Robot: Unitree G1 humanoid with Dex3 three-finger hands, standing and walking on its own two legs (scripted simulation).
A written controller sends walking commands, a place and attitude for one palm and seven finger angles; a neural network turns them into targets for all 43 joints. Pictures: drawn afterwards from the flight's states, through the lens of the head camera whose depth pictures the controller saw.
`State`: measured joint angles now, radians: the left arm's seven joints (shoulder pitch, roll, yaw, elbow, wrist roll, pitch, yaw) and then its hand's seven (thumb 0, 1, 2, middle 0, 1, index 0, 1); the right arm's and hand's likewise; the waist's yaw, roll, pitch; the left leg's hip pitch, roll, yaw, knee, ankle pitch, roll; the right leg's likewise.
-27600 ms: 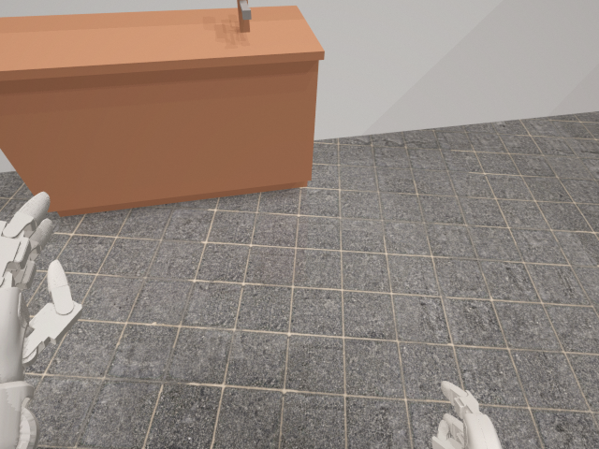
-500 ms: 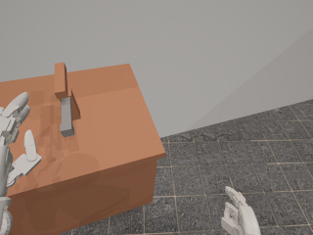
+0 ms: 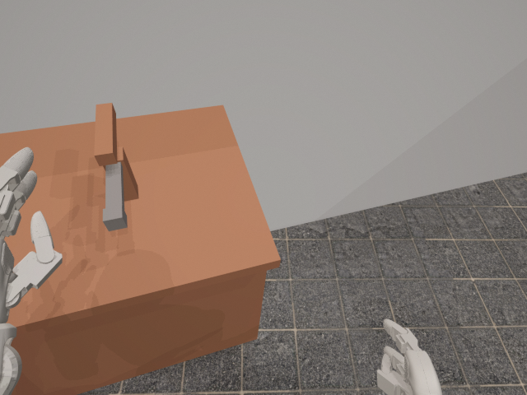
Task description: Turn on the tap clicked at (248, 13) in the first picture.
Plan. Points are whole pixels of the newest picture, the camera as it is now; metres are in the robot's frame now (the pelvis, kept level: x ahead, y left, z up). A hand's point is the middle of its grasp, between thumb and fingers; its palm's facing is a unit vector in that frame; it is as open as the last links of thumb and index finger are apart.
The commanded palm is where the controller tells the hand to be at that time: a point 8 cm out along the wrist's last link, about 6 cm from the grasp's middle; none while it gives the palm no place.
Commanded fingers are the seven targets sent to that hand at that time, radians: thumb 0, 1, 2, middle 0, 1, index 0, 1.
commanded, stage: look again from close up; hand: left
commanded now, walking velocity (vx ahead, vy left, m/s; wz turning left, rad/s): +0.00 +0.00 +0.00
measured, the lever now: (115, 218) +0.35 +0.27 +0.05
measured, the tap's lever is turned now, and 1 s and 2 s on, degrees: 0 0 0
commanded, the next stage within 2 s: turn the palm inward beside the body in 0.40 s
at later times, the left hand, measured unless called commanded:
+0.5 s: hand (63, 256) +0.22 +0.24 +0.16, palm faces +0.40 -0.84 -0.36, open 7.4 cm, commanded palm +0.16 +0.27 +0.17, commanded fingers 0.00 0.90 0.90 -0.20 -0.30 -0.20 -0.30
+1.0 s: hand (64, 285) +0.20 +0.23 +0.15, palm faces +0.53 -0.78 -0.32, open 7.4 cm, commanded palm +0.15 +0.26 +0.16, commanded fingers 0.00 0.90 0.90 -0.20 -0.30 -0.20 -0.30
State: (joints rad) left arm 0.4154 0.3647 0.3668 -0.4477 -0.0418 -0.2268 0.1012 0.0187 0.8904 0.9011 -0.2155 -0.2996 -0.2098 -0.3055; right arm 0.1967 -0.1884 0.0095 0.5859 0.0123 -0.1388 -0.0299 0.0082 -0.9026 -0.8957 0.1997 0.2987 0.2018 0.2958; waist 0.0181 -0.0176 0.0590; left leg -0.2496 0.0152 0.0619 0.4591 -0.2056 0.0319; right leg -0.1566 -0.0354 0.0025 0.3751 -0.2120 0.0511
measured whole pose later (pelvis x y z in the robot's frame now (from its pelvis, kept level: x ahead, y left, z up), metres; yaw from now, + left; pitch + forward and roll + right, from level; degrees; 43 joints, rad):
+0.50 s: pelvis +0.01 -0.01 +0.00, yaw +0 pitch +0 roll -1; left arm 0.43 0.35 0.35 -0.46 -0.05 -0.19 0.11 0.02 0.89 0.90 -0.21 -0.30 -0.21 -0.31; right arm 0.19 -0.20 0.00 0.58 0.02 -0.10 -0.04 0.01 -0.90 -0.90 0.20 0.30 0.20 0.30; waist 0.02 -0.01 0.05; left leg -0.24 0.02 0.05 0.46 -0.22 0.02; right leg -0.14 -0.03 -0.01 0.37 -0.22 0.04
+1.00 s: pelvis -0.01 -0.06 -0.02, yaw +5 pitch -2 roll +0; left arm 0.23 0.36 0.38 -0.22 -0.11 -0.11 0.07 0.02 0.89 0.90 -0.21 -0.30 -0.21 -0.31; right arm 0.17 -0.24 0.01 0.70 0.01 -0.16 -0.05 0.01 -0.90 -0.90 0.20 0.30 0.20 0.30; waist 0.06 0.05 0.01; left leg -0.35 0.05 -0.05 0.62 -0.25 -0.04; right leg -0.26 0.01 -0.10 0.63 -0.35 -0.03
